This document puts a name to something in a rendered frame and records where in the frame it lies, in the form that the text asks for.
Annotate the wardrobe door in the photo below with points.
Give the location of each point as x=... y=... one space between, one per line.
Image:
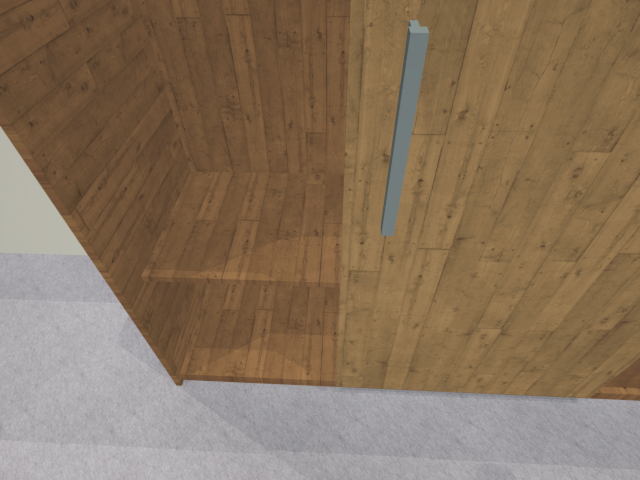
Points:
x=630 y=377
x=515 y=262

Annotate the handle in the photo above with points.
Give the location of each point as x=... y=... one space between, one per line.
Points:
x=414 y=58

